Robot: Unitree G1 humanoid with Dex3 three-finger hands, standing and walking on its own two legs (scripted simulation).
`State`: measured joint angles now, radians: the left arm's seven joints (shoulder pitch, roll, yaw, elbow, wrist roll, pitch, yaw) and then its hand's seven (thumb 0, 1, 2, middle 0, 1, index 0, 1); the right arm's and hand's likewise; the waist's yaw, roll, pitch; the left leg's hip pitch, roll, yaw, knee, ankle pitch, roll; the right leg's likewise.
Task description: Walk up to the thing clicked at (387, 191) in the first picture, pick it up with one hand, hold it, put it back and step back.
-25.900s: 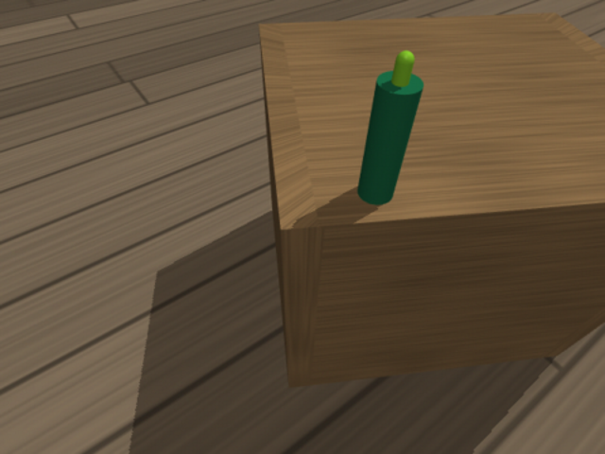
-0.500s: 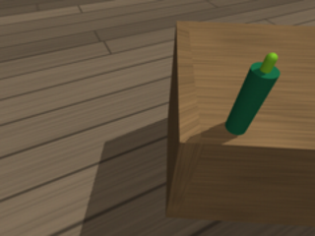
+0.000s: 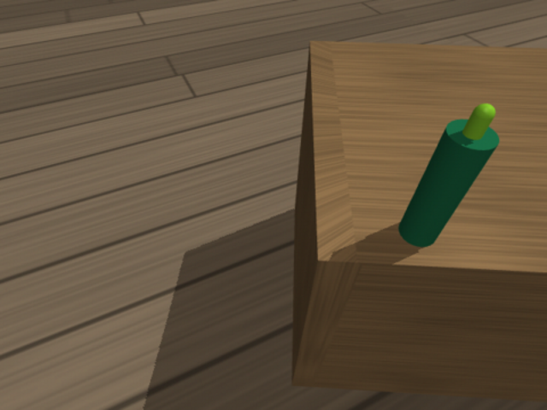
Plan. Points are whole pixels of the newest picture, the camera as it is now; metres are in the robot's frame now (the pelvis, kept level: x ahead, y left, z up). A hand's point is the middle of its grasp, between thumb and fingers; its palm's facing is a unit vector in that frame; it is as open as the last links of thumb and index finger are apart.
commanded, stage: home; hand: right
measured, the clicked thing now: (445, 180) +0.39 -0.22 +0.14
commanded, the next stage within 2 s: stand in 0.20 s
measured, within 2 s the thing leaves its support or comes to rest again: neither
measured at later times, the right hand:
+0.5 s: hand out of the picture +0.07 -0.25 -0.16, palm faces -0.06 +0.93 -0.35, open 15.5 cm
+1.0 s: hand out of the picture +0.06 -0.26 -0.16, palm faces -0.05 +0.94 -0.35, open 7.5 cm
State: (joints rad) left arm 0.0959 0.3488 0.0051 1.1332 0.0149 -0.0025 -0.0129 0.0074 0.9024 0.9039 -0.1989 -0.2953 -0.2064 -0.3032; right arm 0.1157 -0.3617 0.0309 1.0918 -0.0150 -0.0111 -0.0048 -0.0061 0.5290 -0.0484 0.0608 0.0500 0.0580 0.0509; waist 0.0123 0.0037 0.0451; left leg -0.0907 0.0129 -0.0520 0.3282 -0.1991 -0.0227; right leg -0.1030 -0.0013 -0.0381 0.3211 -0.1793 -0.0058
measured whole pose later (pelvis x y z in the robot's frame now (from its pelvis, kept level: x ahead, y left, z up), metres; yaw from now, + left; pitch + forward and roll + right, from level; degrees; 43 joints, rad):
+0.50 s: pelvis +0.00 +0.00 +0.00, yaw +0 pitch -2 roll +0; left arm 0.12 0.35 0.01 1.14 0.01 0.00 -0.01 0.01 0.90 0.90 -0.20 -0.30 -0.21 -0.30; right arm 0.13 -0.36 0.02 1.11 -0.01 -0.01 0.00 -0.01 0.29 -0.29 0.15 0.19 0.15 0.19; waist 0.01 0.00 0.05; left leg -0.08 0.01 -0.05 0.31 -0.19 -0.02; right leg -0.10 -0.01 -0.03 0.32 -0.18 0.00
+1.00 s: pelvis +0.00 +0.00 +0.00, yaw +0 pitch -2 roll +0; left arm 0.12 0.35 0.01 1.13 0.01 0.00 -0.01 0.01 0.90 0.90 -0.20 -0.30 -0.21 -0.30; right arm 0.14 -0.36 0.02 1.12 -0.01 -0.01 0.00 0.00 -0.88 -0.89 0.21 0.30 0.20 0.30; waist 0.01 0.01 0.05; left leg -0.09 0.01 -0.05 0.31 -0.18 -0.03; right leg -0.11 0.00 -0.04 0.32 -0.17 -0.01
